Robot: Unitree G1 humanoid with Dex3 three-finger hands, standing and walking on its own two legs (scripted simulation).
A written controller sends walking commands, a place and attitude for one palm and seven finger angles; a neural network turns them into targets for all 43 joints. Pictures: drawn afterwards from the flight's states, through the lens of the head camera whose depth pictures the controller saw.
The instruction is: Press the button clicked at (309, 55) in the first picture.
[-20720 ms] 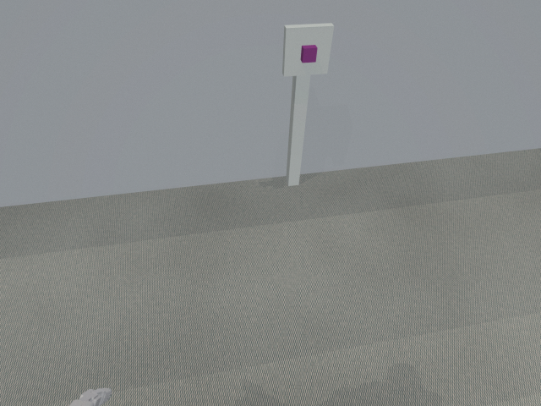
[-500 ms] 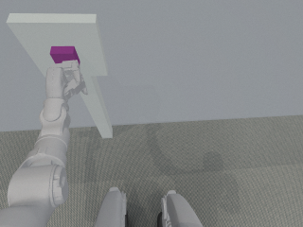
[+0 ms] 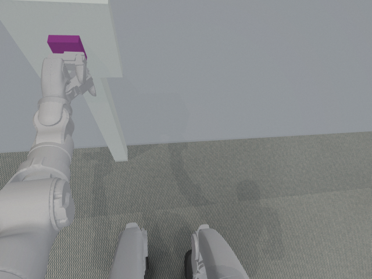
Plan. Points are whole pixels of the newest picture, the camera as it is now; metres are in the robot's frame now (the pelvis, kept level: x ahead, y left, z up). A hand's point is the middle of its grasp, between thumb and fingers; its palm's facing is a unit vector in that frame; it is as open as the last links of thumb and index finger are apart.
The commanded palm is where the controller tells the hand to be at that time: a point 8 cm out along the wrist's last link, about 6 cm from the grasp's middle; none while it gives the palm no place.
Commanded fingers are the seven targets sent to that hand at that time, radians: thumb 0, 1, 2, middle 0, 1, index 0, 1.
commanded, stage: pull the fist back off the button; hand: left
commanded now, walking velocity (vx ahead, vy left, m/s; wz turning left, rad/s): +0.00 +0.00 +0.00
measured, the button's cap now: (68, 46) +0.56 +0.20 +0.10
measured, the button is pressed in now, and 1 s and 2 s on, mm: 9 0 0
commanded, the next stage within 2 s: draw the hand back to the body in 1.12 s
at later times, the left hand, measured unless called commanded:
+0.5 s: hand (90, 85) +0.50 +0.17 +0.06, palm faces +0.04 -1.00 -0.03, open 3.3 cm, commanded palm +0.48 +0.21 +0.06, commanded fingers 0.00 0.90 0.90 -1.30 -1.50 -1.30 -1.50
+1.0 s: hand (86, 115) +0.43 +0.17 +0.06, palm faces +0.02 -1.00 -0.02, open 3.1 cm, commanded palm +0.40 +0.22 +0.06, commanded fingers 0.00 0.90 0.90 -1.30 -1.50 -1.30 -1.50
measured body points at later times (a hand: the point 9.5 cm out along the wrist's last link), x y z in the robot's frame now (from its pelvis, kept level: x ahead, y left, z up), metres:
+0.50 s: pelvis +0.00 +0.01 +0.01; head +0.13 +0.03 +0.44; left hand +0.49 +0.22 +0.06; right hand +0.03 -0.25 -0.11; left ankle +0.08 +0.11 -0.60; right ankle +0.03 -0.11 -0.60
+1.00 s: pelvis +0.05 +0.01 +0.03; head +0.15 +0.02 +0.47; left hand +0.42 +0.22 +0.06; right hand +0.16 -0.25 -0.08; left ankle +0.08 +0.11 -0.60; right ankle +0.03 -0.11 -0.60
